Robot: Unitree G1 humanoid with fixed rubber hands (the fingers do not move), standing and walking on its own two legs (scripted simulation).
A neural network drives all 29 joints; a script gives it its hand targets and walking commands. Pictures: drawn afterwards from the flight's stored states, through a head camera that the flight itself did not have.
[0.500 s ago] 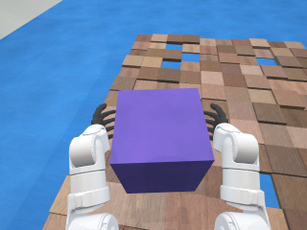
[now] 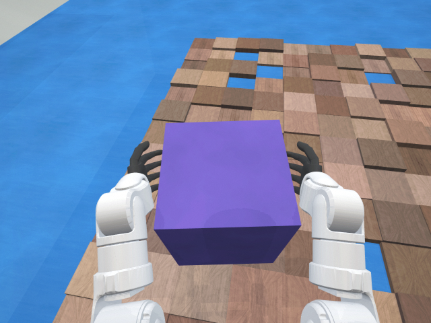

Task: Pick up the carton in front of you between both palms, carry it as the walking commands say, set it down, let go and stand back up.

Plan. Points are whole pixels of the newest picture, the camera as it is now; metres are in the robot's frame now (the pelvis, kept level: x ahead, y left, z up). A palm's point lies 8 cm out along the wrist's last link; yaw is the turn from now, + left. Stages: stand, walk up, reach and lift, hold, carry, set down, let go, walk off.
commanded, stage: carry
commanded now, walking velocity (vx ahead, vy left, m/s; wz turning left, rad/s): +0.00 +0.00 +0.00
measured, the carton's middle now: (224, 199) +0.34 +0.00 +0.03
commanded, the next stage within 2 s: none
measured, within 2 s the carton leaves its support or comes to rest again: neither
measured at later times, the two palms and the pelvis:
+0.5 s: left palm (132, 204) +0.28 +0.16 +0.12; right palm (317, 201) +0.28 -0.14 +0.11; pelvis -0.04 +0.00 +0.00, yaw +0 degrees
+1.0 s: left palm (115, 220) +0.25 +0.18 +0.11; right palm (309, 218) +0.25 -0.12 +0.11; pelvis -0.07 +0.02 +0.00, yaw +0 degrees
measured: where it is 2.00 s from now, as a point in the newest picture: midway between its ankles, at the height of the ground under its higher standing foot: outside the picture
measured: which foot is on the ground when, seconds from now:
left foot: down 0.00-1.00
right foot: down 0.00-1.00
